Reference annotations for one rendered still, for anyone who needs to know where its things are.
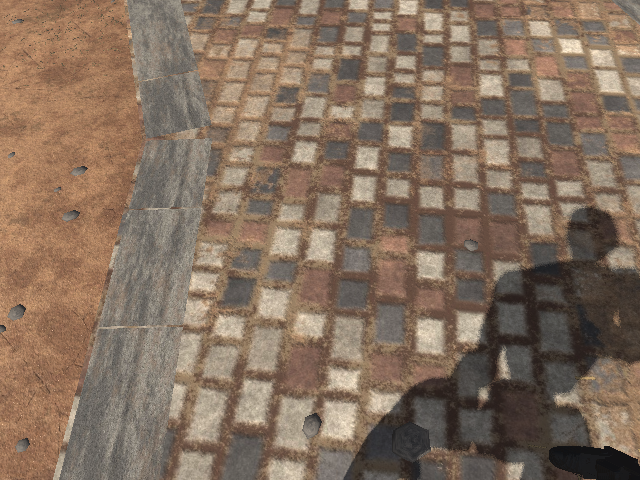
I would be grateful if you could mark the right robot hand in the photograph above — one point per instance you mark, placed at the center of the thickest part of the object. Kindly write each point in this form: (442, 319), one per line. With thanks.
(595, 463)

